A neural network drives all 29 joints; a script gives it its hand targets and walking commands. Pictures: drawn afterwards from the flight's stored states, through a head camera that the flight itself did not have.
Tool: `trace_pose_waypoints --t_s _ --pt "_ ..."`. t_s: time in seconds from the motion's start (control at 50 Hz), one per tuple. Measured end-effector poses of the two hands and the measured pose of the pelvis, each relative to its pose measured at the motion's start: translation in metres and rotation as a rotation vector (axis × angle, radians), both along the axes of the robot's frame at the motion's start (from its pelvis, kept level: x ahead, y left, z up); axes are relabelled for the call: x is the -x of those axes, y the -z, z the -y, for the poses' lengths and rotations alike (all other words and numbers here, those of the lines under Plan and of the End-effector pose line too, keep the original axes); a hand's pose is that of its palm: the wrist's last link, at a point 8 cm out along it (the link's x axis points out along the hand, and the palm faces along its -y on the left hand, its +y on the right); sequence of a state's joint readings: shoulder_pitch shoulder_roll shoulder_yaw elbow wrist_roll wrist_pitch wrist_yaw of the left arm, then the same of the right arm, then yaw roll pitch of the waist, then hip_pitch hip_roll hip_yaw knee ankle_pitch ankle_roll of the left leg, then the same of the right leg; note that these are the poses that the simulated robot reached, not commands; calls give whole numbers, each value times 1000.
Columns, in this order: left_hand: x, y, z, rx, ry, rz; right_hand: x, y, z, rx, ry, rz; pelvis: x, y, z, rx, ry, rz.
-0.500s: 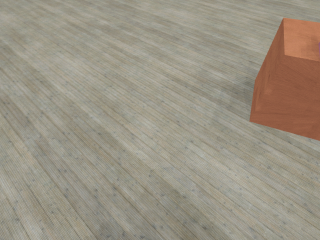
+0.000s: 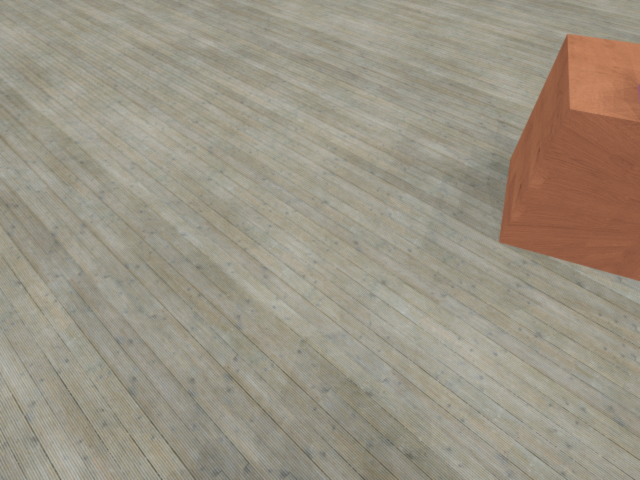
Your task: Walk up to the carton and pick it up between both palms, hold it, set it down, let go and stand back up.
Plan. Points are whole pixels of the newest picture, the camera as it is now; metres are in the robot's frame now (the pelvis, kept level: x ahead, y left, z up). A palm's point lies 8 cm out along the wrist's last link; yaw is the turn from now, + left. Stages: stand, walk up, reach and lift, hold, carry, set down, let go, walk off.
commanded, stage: stand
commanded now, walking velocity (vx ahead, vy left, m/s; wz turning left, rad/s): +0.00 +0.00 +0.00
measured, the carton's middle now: out of the picture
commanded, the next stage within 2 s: walk up in 0.76 s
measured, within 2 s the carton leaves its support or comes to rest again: neither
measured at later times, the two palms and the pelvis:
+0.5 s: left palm out of the picture +0.01 +0.24 -0.14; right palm out of the picture +0.01 -0.24 -0.14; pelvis +0.00 +0.00 +0.00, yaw +0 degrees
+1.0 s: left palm out of the picture +0.01 +0.23 -0.14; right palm out of the picture +0.00 -0.24 -0.14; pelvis +0.01 +0.00 +0.00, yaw -3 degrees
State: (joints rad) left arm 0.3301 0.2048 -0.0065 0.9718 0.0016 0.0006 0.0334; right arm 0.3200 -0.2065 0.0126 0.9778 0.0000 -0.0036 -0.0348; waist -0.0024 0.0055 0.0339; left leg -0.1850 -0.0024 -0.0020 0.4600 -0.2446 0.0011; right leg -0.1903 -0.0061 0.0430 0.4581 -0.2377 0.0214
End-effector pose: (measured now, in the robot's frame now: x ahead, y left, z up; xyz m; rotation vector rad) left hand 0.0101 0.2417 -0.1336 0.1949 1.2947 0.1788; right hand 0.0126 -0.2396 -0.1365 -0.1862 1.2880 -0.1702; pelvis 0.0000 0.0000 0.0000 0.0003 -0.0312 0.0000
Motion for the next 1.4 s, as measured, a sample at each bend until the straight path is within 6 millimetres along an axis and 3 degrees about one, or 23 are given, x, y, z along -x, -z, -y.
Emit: trace_pose_waypoints --t_s 0.96,1.04,1.12,1.2,1.28,1.34,1.4 --pt "7 4 9 16 -11 -51 10 4 -6 -8 21 -49 -5 -1 2 -3 13 -5" --pt "-9 3 6 1 87 -72 14 1 10 46 60 1 -7 2 12 -12 83 -16" --pt "-42 0 10 -11 149 -46 23 0 39 76 134 8 -15 5 30 -25 146 -3" --pt "-89 -6 33 -12 196 13 30 8 74 81 187 -13 -33 10 56 -27 196 15" --pt "-136 -2 66 -37 225 105 29 30 116 70 221 -56 -58 28 94 -20 224 24" --pt "-153 8 90 -53 213 131 10 39 142 50 210 -73 -71 38 117 -2 237 27" --pt "-159 9 112 -46 211 94 -31 28 163 50 189 0 -87 32 131 6 238 28"
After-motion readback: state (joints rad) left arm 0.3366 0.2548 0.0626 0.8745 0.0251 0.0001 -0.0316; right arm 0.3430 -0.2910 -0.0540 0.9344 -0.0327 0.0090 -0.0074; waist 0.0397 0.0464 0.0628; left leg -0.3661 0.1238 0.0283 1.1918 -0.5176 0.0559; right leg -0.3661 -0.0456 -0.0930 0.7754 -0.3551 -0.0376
